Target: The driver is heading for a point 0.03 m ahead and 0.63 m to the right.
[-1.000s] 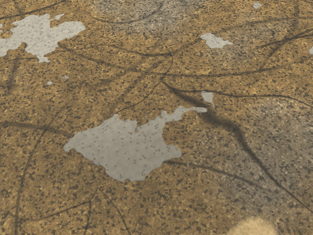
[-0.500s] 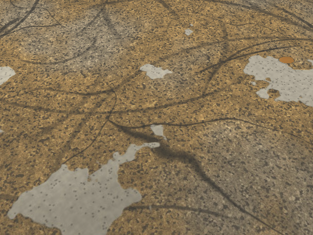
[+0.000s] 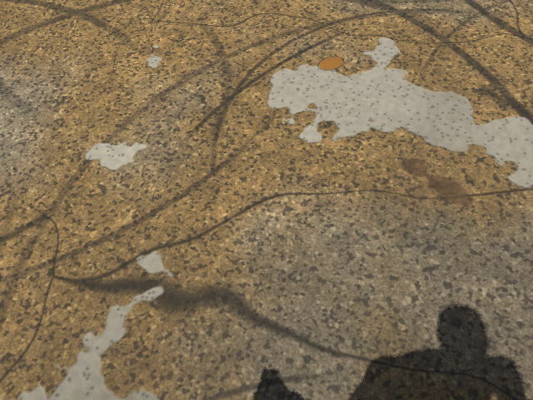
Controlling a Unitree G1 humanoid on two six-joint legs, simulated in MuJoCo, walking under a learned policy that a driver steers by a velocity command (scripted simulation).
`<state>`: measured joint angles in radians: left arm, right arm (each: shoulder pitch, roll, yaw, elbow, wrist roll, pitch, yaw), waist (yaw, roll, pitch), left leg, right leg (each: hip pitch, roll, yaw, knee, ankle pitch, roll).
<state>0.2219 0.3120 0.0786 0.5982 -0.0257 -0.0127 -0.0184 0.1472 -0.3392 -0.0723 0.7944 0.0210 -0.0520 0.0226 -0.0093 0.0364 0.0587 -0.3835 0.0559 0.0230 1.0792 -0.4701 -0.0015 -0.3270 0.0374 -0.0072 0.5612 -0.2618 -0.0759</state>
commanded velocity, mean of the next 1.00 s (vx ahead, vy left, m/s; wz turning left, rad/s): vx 0.46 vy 0.00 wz -0.60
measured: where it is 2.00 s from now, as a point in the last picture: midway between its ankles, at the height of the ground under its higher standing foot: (417, 260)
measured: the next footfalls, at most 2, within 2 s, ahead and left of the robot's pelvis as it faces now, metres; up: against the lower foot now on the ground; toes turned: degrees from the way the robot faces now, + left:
left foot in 0.36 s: +0.35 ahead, +0.12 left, +0.00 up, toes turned -15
right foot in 0.88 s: +0.54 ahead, -0.24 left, +0.00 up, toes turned -33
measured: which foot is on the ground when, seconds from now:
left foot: up 0.00-0.34, down 0.36-0.88, up 0.90-1.00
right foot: down 0.00-0.36, up 0.38-0.86, down 0.88-1.00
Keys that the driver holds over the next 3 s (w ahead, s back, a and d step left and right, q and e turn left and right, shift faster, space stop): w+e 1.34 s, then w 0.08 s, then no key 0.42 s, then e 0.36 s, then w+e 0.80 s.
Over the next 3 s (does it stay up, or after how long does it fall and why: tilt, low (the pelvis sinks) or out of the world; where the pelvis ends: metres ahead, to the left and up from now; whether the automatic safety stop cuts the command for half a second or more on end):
stays up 0.86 -0.62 -0.01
